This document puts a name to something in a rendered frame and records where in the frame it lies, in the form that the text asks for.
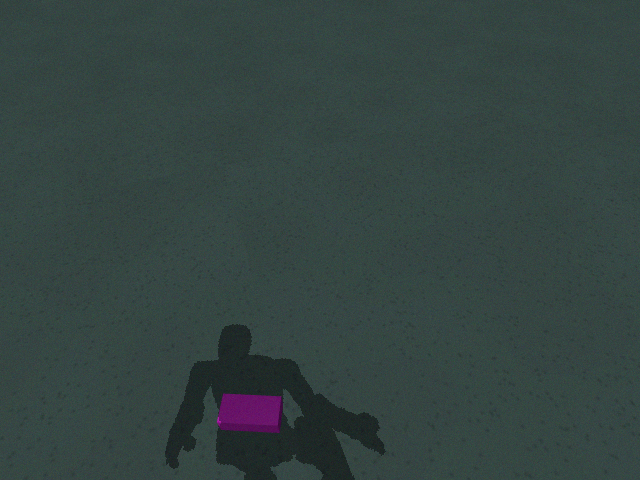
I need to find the carton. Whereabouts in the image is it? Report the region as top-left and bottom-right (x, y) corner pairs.
(217, 394), (283, 433)

